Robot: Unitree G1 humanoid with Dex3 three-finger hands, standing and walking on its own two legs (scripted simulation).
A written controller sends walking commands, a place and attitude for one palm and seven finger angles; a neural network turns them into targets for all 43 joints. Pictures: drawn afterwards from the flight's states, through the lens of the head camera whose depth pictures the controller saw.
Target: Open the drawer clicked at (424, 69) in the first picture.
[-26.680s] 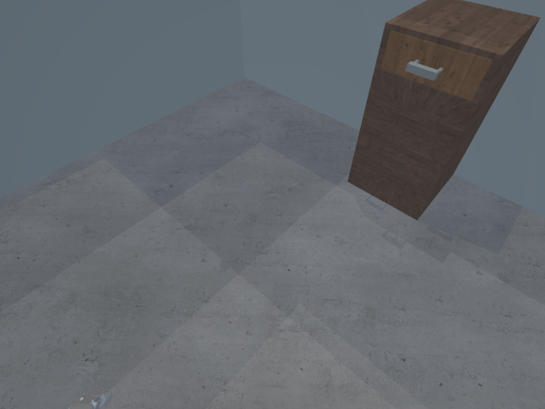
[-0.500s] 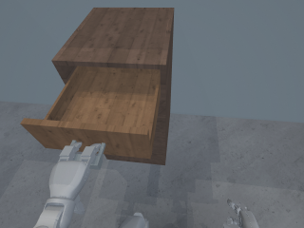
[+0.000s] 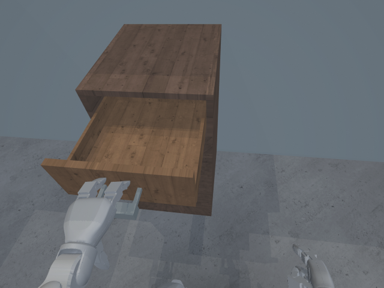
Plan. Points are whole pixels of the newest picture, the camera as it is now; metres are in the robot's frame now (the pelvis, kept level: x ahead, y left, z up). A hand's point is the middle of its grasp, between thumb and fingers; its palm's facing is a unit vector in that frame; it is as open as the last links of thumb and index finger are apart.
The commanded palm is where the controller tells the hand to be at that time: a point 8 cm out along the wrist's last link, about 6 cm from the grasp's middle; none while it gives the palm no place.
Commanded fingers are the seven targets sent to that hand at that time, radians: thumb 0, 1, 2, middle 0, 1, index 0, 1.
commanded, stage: lift the hand off the handle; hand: left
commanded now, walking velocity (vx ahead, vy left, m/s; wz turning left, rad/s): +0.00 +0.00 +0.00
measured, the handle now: (117, 200) +0.31 +0.21 -0.02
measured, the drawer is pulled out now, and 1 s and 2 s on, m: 0.25 0.25 0.25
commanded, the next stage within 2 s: draw the hand back to the body in 0.78 s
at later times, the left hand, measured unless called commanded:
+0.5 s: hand (90, 192) +0.27 +0.22 +0.10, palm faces +0.04 -0.13 -0.99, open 16.1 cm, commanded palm +0.23 +0.22 +0.17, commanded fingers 0.00 -0.50 0.30 -0.15 -0.30 -0.15 -0.30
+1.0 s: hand (83, 193) +0.25 +0.21 +0.13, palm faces +0.03 -0.12 -0.99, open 16.2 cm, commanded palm +0.22 +0.22 +0.19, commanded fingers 0.00 -0.50 0.30 -0.15 -0.30 -0.15 -0.30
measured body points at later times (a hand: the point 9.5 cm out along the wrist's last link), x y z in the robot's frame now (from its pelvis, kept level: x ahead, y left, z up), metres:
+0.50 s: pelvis +0.02 +0.00 +0.03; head +0.01 -0.04 +0.47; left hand +0.26 +0.22 +0.15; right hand +0.22 -0.21 -0.07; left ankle +0.05 +0.09 -0.69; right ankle -0.03 -0.09 -0.69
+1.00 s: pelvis +0.03 +0.00 +0.03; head +0.02 -0.05 +0.48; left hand +0.24 +0.21 +0.18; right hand +0.24 -0.20 -0.06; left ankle +0.05 +0.09 -0.69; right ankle -0.03 -0.09 -0.69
